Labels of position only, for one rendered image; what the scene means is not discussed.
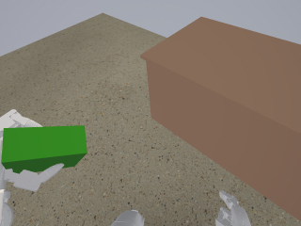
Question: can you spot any sponge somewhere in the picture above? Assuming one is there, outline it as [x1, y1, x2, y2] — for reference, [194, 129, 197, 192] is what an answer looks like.
[1, 125, 87, 174]

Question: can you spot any left robot forearm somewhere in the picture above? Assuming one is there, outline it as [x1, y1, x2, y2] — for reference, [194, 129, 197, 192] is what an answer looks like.
[0, 189, 14, 226]

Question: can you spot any left robot hand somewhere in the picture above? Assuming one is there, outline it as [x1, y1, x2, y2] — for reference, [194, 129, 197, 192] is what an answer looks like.
[0, 109, 64, 192]

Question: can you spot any left robot thigh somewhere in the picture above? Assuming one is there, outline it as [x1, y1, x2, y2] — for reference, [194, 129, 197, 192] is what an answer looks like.
[111, 210, 145, 226]

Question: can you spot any table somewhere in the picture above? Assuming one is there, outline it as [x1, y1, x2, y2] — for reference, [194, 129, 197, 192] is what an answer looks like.
[140, 16, 301, 221]

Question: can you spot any right robot hand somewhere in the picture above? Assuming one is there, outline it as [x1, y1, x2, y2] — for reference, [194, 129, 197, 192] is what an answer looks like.
[215, 190, 251, 226]

